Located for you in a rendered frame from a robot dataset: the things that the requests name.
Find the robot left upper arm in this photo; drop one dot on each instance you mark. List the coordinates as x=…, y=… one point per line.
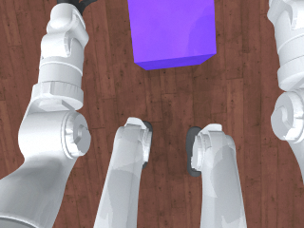
x=51, y=142

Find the carton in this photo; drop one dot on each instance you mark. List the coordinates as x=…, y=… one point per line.
x=172, y=33

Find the robot shin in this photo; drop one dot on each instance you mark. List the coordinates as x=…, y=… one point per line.
x=130, y=120
x=213, y=127

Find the robot left shin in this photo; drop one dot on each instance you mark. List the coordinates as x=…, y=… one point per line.
x=130, y=120

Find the robot right forearm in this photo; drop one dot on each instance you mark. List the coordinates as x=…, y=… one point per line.
x=287, y=17

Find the robot right shin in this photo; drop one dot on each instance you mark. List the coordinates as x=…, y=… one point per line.
x=213, y=127

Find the robot left forearm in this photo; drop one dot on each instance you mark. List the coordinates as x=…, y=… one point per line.
x=61, y=63

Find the robot right upper arm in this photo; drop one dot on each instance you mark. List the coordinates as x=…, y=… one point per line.
x=287, y=122

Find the left robot hand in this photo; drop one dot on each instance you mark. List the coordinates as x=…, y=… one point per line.
x=80, y=6

